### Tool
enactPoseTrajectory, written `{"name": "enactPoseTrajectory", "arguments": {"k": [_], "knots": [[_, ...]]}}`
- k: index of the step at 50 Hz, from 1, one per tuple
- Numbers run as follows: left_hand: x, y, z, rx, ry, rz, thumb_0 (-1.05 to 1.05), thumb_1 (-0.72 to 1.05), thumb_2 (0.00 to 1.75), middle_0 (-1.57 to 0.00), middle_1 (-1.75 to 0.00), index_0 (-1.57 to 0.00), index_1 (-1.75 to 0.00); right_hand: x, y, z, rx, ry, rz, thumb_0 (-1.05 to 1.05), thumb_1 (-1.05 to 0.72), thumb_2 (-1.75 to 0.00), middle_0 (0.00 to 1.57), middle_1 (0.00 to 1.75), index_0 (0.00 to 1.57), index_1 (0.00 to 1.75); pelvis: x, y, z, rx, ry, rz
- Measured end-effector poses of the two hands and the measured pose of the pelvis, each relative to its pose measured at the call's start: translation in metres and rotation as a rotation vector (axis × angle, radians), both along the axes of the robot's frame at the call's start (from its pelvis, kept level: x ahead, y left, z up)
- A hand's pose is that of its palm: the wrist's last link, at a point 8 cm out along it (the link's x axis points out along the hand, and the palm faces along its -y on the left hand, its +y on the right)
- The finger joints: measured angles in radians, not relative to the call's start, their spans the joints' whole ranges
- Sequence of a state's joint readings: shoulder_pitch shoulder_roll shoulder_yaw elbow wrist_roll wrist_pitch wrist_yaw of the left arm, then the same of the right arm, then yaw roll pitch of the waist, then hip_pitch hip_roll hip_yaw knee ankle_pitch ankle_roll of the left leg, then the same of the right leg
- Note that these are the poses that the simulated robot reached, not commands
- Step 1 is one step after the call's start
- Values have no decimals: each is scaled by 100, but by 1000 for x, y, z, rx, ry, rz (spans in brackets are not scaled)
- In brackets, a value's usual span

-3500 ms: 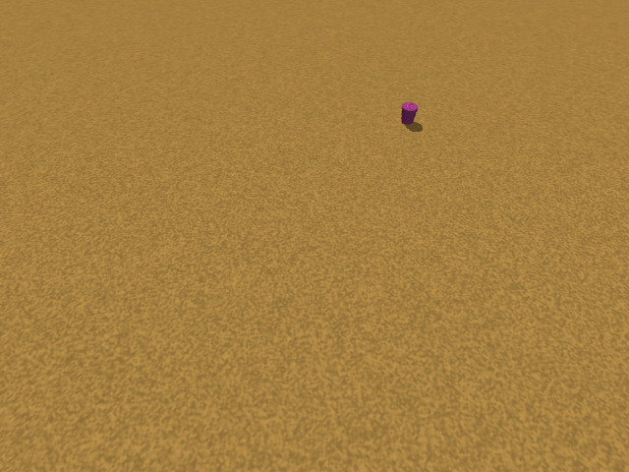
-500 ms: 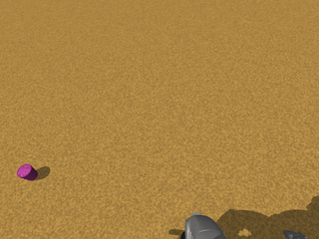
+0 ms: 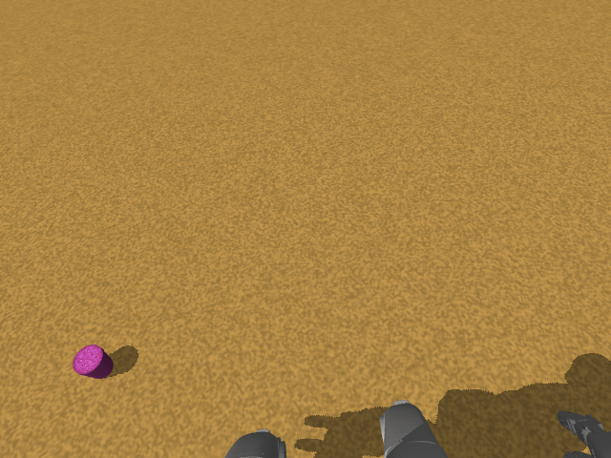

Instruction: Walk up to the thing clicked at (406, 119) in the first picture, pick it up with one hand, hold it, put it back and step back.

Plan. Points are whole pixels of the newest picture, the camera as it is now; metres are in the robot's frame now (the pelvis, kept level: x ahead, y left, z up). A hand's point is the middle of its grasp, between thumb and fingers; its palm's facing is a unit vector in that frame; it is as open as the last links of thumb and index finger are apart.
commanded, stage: walk up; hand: left
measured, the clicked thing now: (95, 363) +0.46 +0.69 -0.67
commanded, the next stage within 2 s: none
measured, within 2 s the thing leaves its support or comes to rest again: neither
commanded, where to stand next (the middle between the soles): +0.02 +0.60 m, yaw -20 degrees
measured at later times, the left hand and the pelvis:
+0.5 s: hand out of the picture +0.08 +0.54 -0.09, palm faces -0.14 -0.76 -0.63, open 7.4 cm; pelvis -0.02 +0.22 +0.00, yaw -6 degrees
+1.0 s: hand out of the picture +0.06 +0.73 -0.09, palm faces -0.20 -0.80 -0.57, open 7.4 cm; pelvis -0.06 +0.45 +0.02, yaw -11 degrees
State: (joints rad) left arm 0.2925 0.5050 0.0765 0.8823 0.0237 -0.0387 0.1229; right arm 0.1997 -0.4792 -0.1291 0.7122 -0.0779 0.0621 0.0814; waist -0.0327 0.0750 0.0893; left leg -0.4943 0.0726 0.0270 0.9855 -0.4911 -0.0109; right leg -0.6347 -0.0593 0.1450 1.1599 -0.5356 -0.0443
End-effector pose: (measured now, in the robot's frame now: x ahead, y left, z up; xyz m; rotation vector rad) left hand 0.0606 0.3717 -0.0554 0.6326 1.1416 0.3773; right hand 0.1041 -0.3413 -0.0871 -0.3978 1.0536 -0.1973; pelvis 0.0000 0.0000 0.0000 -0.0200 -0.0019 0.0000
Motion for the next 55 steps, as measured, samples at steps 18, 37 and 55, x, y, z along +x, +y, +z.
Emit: {"name": "enactPoseTrajectory", "arguments": {"k": [18,37,55], "knots": [[22,91,14,-83,-55,-131,0,89,89,-21,-30,-21,-30,-52,154,-15,88,98,-86,1,-91,-90,21,30,20,30,-6,139,15,-10,-29,-71],[28,314,1,-58,20,-162,0,90,89,-20,-30,-20,-30,-120,356,-1,51,77,-204,0,-91,-90,21,30,20,30,-32,340,13,-6,-22,-157],[-4,461,15,-42,-23,-248,0,89,89,-21,-30,-21,-30,-144,501,-14,63,61,-211,1,-91,-90,21,30,20,30,-70,508,8,22,-23,-212]]}}
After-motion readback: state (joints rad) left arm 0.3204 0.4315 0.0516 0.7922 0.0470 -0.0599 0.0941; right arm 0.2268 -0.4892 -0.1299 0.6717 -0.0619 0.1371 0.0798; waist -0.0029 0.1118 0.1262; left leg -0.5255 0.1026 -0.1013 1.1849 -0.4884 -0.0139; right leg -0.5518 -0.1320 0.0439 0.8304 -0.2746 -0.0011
